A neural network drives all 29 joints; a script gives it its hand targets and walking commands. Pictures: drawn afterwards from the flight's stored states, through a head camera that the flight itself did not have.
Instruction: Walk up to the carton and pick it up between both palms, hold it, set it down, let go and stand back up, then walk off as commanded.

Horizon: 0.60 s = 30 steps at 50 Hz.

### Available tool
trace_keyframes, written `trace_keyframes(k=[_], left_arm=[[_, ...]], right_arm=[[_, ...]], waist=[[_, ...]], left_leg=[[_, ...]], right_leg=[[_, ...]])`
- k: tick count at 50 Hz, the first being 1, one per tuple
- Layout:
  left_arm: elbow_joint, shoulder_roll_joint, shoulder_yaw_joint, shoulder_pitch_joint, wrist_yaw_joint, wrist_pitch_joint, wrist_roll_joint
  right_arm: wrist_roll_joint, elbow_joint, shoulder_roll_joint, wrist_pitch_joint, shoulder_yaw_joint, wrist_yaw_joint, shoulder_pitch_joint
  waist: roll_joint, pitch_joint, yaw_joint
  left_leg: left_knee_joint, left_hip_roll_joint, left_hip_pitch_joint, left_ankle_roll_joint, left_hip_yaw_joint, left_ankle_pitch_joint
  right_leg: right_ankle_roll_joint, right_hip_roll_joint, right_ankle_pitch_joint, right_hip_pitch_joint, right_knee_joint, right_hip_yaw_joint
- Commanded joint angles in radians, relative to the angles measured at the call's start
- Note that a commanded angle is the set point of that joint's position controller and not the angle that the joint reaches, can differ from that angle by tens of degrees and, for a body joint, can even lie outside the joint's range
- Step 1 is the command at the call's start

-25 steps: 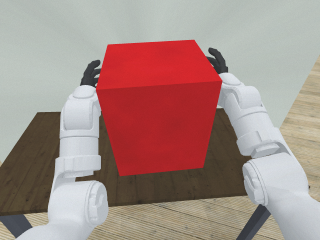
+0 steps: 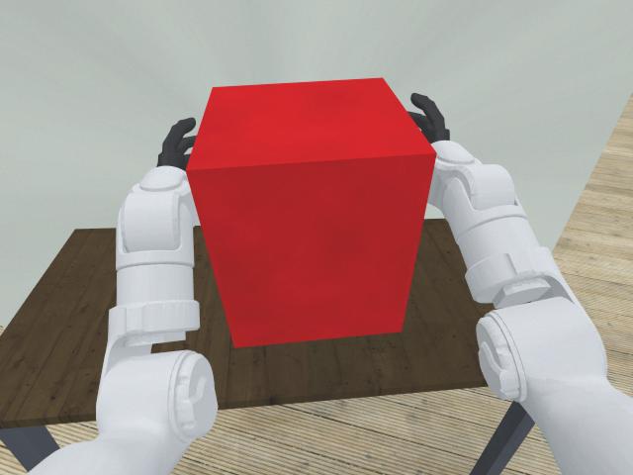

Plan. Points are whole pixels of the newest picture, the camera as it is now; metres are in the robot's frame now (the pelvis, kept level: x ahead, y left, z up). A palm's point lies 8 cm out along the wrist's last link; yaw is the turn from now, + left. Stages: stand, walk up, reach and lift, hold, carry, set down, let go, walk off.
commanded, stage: hold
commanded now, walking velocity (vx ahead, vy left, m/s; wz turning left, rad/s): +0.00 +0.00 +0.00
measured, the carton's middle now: (309, 212) +0.36 +0.00 +0.23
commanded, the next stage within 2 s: none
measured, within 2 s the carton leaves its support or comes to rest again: neither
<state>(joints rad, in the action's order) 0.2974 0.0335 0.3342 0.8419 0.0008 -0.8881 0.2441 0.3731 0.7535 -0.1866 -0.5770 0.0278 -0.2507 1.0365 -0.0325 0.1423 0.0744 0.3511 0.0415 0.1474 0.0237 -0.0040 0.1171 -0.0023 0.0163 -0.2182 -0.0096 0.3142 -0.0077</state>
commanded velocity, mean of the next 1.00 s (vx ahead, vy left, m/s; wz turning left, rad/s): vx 0.00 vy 0.00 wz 0.00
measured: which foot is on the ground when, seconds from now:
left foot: down 0.00-1.00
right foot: down 0.00-1.00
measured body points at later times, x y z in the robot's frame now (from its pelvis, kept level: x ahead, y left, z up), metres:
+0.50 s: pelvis +0.00 +0.01 +0.00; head -0.08 +0.03 +0.44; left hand +0.39 +0.16 +0.26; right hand +0.40 -0.14 +0.30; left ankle +0.05 +0.13 -0.75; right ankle -0.02 -0.12 -0.75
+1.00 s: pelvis +0.00 +0.00 +0.00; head -0.09 +0.02 +0.44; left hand +0.38 +0.16 +0.27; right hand +0.39 -0.15 +0.30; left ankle +0.05 +0.13 -0.75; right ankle -0.02 -0.12 -0.75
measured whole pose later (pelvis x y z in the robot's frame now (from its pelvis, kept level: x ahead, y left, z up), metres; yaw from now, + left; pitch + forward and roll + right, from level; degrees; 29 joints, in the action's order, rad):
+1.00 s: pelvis +0.00 +0.00 +0.00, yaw +0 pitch -5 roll -1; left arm 0.31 0.03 0.33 0.84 -0.01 -0.88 0.24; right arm 0.38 0.77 -0.19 -0.59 0.03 -0.25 1.04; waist -0.03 0.15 0.08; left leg 0.35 0.04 0.15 0.03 0.01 0.12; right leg 0.00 0.02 -0.22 -0.01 0.31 0.00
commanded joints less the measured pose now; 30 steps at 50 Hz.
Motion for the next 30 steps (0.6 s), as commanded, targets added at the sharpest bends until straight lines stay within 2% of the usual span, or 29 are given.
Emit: trace_keyframes(k=[1,4,6,7,11,13,18,19,22,30], left_arm=[[-0.115,-0.527,-0.387,0.869,0.132,0.098,-0.180],[-0.081,-0.518,-0.372,0.881,0.128,0.103,-0.174],[-0.077,-0.524,-0.375,0.871,0.129,0.105,-0.177],[-0.068,-0.518,-0.363,0.869,0.129,0.104,-0.169],[-0.062,-0.542,-0.384,0.893,0.125,0.110,-0.183],[-0.088,-0.558,-0.402,0.898,0.117,0.115,-0.202],[-0.143,-0.559,-0.409,0.890,0.104,0.118,-0.205],[-0.147,-0.552,-0.400,0.889,0.103,0.118,-0.201],[-0.133,-0.556,-0.407,0.868,0.103,0.108,-0.195],[-0.201,-0.560,-0.433,0.843,0.096,0.101,-0.205]], right_arm=[[0.124,-0.262,0.699,0.015,0.195,0.118,0.788],[0.116,-0.213,0.695,0.012,0.183,0.120,0.787],[0.116,-0.219,0.690,0.016,0.182,0.119,0.789],[0.123,-0.196,0.685,0.013,0.181,0.119,0.782],[0.120,-0.174,0.665,0.018,0.156,0.125,0.788],[0.139,-0.224,0.676,0.025,0.179,0.126,0.812],[0.155,-0.223,0.671,0.020,0.196,0.126,0.762],[0.159,-0.225,0.674,0.017,0.204,0.126,0.759],[0.160,-0.218,0.651,0.012,0.191,0.127,0.743],[0.188,-0.315,0.664,0.008,0.242,0.121,0.745]], waist=[[0.036,0.304,0.000],[0.039,0.282,0.002],[0.040,0.294,0.005],[0.044,0.275,-0.003],[0.075,0.283,0.013],[0.070,0.337,0.005],[0.088,0.367,0.009],[0.078,0.364,0.001],[0.092,0.337,0.015],[0.079,0.384,0.003]], left_leg=[[-0.021,-0.063,-0.215,-0.017,-0.015,-0.086],[-0.027,-0.063,-0.199,-0.016,-0.017,-0.053],[-0.026,-0.063,-0.207,-0.016,-0.014,-0.060],[-0.028,-0.064,-0.199,-0.018,-0.015,-0.055],[-0.028,-0.056,-0.206,0.000,-0.007,-0.061],[-0.016,-0.056,-0.221,0.002,-0.002,-0.102],[0.005,-0.057,-0.267,0.017,0.007,-0.188],[0.004,-0.057,-0.266,0.016,0.006,-0.192],[0.003,-0.055,-0.262,0.026,0.009,-0.206],[0.025,-0.058,-0.291,0.030,0.008,-0.284]], right_leg=[[0.081,0.046,0.141,-0.127,-0.074,0.002],[0.080,0.042,0.106,-0.132,-0.078,0.004],[0.081,0.041,0.118,-0.130,-0.076,0.005],[0.081,0.042,0.104,-0.134,-0.079,0.004],[0.068,0.046,0.098,-0.142,-0.078,0.002],[0.070,0.051,0.129,-0.127,-0.073,0.000],[0.070,0.056,0.199,-0.117,-0.064,-0.003],[0.071,0.058,0.200,-0.112,-0.065,-0.002],[0.069,0.060,0.209,-0.111,-0.064,-0.004],[0.075,0.066,0.292,-0.081,-0.054,-0.001]])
